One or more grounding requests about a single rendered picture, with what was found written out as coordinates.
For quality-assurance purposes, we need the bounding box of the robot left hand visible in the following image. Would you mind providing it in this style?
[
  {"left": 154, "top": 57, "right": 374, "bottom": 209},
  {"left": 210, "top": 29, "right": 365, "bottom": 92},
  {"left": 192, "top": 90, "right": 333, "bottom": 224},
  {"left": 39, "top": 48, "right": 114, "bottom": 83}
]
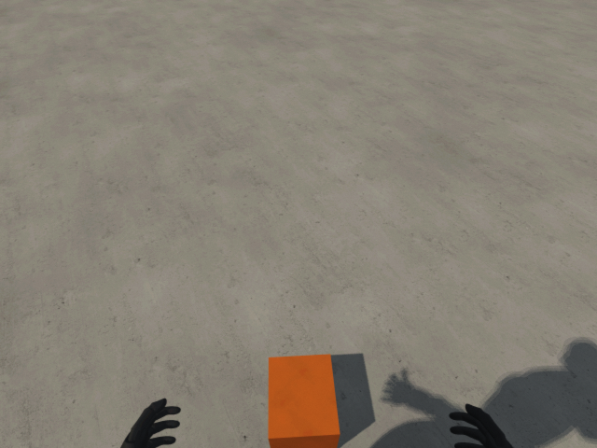
[{"left": 120, "top": 399, "right": 181, "bottom": 448}]

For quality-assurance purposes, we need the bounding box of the carton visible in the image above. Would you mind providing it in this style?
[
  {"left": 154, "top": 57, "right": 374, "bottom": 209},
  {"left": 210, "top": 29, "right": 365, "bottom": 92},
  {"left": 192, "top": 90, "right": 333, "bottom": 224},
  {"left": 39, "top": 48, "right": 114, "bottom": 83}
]
[{"left": 268, "top": 354, "right": 340, "bottom": 448}]

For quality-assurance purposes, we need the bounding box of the robot right hand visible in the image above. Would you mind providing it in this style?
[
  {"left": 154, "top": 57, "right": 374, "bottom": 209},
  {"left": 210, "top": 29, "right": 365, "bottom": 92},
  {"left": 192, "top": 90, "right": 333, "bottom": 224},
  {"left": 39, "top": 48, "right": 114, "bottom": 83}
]
[{"left": 449, "top": 404, "right": 513, "bottom": 448}]

